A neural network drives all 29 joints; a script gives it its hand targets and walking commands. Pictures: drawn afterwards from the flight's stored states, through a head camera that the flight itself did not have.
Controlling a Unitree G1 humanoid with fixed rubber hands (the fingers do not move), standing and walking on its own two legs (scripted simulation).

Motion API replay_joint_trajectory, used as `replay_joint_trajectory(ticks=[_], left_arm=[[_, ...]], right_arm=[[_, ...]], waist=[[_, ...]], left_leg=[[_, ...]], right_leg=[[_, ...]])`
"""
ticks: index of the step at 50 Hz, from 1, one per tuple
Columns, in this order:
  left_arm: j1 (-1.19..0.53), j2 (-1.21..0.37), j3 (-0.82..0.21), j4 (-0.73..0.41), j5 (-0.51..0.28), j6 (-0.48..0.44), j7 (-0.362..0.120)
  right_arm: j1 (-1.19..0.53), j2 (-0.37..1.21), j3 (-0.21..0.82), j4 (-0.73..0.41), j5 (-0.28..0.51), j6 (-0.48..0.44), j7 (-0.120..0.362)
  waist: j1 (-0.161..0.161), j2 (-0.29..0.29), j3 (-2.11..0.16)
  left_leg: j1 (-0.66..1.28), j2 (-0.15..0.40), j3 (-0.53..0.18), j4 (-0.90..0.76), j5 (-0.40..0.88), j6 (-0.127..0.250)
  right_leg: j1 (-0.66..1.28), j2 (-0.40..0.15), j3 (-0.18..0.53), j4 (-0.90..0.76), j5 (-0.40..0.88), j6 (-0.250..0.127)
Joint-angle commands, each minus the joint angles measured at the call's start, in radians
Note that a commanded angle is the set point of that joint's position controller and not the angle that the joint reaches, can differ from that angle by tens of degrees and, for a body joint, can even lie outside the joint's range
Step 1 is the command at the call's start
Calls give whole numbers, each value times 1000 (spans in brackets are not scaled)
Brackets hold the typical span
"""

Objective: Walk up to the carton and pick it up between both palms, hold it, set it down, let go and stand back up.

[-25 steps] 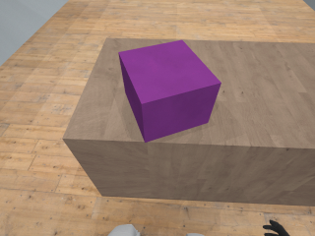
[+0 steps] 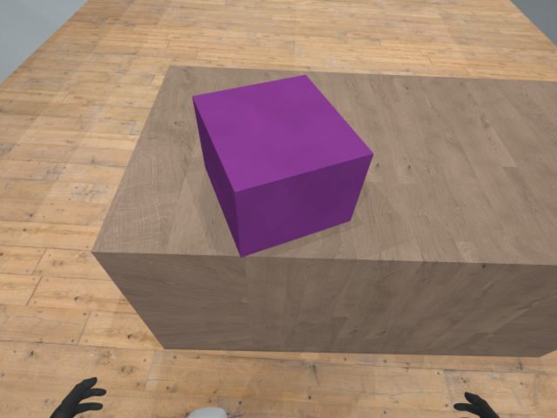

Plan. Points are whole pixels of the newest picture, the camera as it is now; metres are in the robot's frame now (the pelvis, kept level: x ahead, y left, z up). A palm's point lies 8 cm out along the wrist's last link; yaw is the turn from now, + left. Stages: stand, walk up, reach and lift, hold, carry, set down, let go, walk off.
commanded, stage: walk up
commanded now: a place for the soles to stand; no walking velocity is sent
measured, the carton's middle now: (274, 161) +0.58 +0.02 -0.01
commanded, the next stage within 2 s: none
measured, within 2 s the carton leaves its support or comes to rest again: neither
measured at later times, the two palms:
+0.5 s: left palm (27, 401) +0.15 +0.36 -0.09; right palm out of the picture +0.10 -0.29 -0.09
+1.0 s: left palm (71, 374) +0.18 +0.32 -0.10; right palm out of the picture +0.13 -0.30 -0.11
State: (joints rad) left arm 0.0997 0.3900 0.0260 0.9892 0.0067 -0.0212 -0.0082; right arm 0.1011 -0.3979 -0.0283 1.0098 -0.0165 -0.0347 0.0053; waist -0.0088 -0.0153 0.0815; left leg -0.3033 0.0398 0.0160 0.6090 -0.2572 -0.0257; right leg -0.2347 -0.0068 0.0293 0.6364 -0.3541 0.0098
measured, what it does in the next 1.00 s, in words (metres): steps on the spot: right foot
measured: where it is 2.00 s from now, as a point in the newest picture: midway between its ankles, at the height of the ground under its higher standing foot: outside the picture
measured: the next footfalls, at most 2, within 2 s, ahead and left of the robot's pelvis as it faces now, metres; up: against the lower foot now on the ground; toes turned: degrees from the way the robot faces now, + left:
right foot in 0.60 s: +0.19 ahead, -0.08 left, +0.00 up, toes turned +15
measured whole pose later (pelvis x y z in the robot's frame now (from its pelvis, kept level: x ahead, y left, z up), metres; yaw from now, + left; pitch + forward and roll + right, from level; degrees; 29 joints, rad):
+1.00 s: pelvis +0.05 +0.01 +0.00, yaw +3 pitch -3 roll +0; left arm 0.02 0.38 0.06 0.93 0.00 0.01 -0.02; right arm 0.18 -0.38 -0.04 0.99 -0.02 -0.02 -0.01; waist -0.02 -0.03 0.14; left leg -0.21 -0.01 -0.03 0.65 -0.38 0.00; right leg -0.37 0.01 -0.03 0.62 -0.22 -0.03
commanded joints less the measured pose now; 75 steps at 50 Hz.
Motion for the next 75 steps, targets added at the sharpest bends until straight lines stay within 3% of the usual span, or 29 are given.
replay_joint_trajectory(ticks=[1, 3, 5, 7, 10, 11, 12, 13, 14, 17, 19, 23, 27, 29, 30, 31, 32, 33, 35, 39, 41, 42, 44, 46, 49, 53, 54, 66, 75], left_arm=[[25, 241, 56, -43, 4, -30, 5], [70, 281, 80, -20, 10, -28, 3], [63, 310, 90, -27, 20, -29, 4], [46, 295, 87, -47, 16, -37, 9], [-4, 243, 72, -79, -2, -29, 3], [-18, 202, 60, -99, -5, -23, 2], [-7, 149, 50, -111, -8, -20, 2], [-11, 189, 64, -111, 9, -11, 18], [4, 221, 70, -105, 6, -12, 23], [96, 199, 71, -74, -8, -21, 13], [98, 180, 76, -91, -6, -16, 3], [48, 155, 65, -116, -3, 0, 5], [76, 151, 72, -104, 0, 10, 12], [93, 183, 82, -97, 13, 5, 21], [95, 230, 93, -96, 24, 5, 25], [53, 272, 94, -118, 15, 2, 25], [-33, 251, 78, -146, 7, 3, 23], [-59, 242, 77, -157, 6, 6, 22], [-106, 212, 73, -161, 13, 11, 16], [-83, 228, 79, -157, 12, 15, 17], [-119, 218, 76, -162, 6, 25, 13], [-117, 184, 70, -156, 1, 29, 13], [-114, 155, 65, -153, -12, 28, 4], [-82, 174, 76, -114, -5, 24, -3], [-85, 176, 69, -91, -5, 6, -7], [-135, 184, 61, -56, 1, 8, -8], [-139, 163, 58, -51, -1, 10, -9], [-91, 157, 35, 40, 4, 5, -14], [-82, 149, 31, 34, -4, 4, -9]], right_arm=[[-36, -219, -51, -72, -2, -11, 3], [-59, -206, -50, -74, -15, -2, 12], [-55, -190, -51, -89, -16, 4, 20], [-15, -188, -56, -86, -16, -8, 20], [76, -179, -63, -72, -12, -28, 11], [129, -218, -76, -62, -20, -40, 4], [193, -314, -102, -51, -22, -45, 0], [200, -364, -109, -60, -12, -42, 0], [180, -346, -115, -68, -7, -38, 0], [119, -252, -100, -118, -6, -33, -2], [153, -253, -97, -132, -1, -41, -8], [144, -220, -81, -172, 5, -39, -22], [57, -219, -76, -200, 21, -15, -30], [36, -186, -69, -220, 34, -2, -30], [44, -165, -58, -222, 41, 1, -32], [102, -133, -47, -207, 52, 10, -35], [146, -160, -54, -161, 46, 29, -39], [166, -175, -58, -130, 36, 33, -39], [171, -196, -63, -114, 23, 30, -25], [162, -180, -73, -85, 9, 29, -23], [195, -165, -65, -64, 1, 17, -20], [167, -178, -64, -65, -9, 8, -22], [22, -250, -70, -96, -19, -14, -27], [-81, -258, -64, -114, -9, -16, -23], [-40, -162, -43, -100, 3, -12, -15], [5, -189, -38, -57, -4, -3, -11], [-30, -187, -37, -57, -5, -5, -11], [-18, -190, -34, 29, 4, -23, -21], [-45, -167, -26, 39, -2, -27, -28]], waist=[[10, 17, -127], [34, -50, -51], [39, -141, 26], [23, -122, 29], [-41, -105, -31], [-64, -33, -54], [-77, 208, -72], [-75, 143, -25], [-64, 104, -10], [-14, 107, 3], [-23, 120, -15], [-16, 123, -34], [28, 131, -92], [55, 76, -146], [57, -54, -190], [23, -143, -214], [1, -127, -192], [-7, -171, -152], [-34, -137, -105], [-12, -140, -114], [-42, -143, -144], [-30, -66, -112], [21, 69, -61], [56, 107, -48], [34, 72, -106], [5, 37, -65], [9, 71, -55], [16, -48, -128], [22, -4, -130]], left_leg=[[59, 26, -71, -82, -171, 104], [-113, -23, -34, -8, -305, 78], [-167, -28, 11, 108, -218, 62], [-157, -9, -2, 77, -187, 59], [99, -23, 5, -140, -26, 82], [226, 59, -141, -239, -6, 108], [367, 234, -466, -340, 5, 183], [315, 342, -579, -346, 26, 276], [280, 367, -569, -346, 10, 322], [293, 252, -326, -282, 371, 278], [285, 228, -244, -227, 565, 267], [214, 228, -188, -171, 804, 257], [113, 156, -121, -51, 732, 190], [54, 80, -97, 68, 535, 117], [-8, 24, -84, 171, 390, 83], [5, -59, -54, 268, 82, 42], [81, -61, -66, 279, -327, 40], [98, -44, -79, 278, -355, 47], [70, -48, -59, 203, -327, 55], [39, -51, -33, 154, -262, 51], [125, -31, -21, -67, -107, 60], [98, 3, -118, -186, -87, 80], [41, 186, -417, -262, -6, 160], [-207, 194, -336, -241, -86, 186], [-42, 26, -159, -183, -53, 70], [-50, 54, -204, -255, -260, 89], [-25, 63, -205, -262, -224, 88], [92, 45, -144, -306, -7, 61], [117, 52, -128, -336, 112, 48]], right_leg=[[-3, -85, 135, -190, -33, -101], [51, -176, 290, -297, -281, -155], [28, -281, 414, -380, -289, -211], [43, -276, 345, -334, -47, -216], [-28, -167, 150, -139, 232, -130], [-141, -89, 66, 17, 242, -86], [-343, 60, -54, 287, -9, -39], [-404, 52, 33, 361, -244, -32], [-390, 25, 80, 408, -253, -35], [-333, -21, 68, 369, -159, -27], [-303, -25, 18, 307, -135, -22], [-173, -37, -14, 149, -22, -24], [43, -5, -47, -67, 157, -50], [170, -19, -13, -175, 370, -80], [236, -108, 89, -174, 558, -120], [170, -258, 293, -245, 556, -201], [13, -339, 366, -268, 345, -279], [-52, -332, 379, -282, 202, -290], [-64, -246, 261, -313, 30, -226], [-26, -241, 264, -262, 155, -211], [-35, -195, 185, -213, 96, -160], [-48, -153, 137, -158, 82, -117], [-117, -13, 28, -25, 65, -40], [134, -27, 33, -4, -15, -51], [105, -115, 144, -201, 180, -95], [36, -103, 138, -265, -73, -71], [18, -96, 132, -260, -36, -70], [115, -104, 125, -328, 122, -62], [142, -110, 97, -302, 297, -64]])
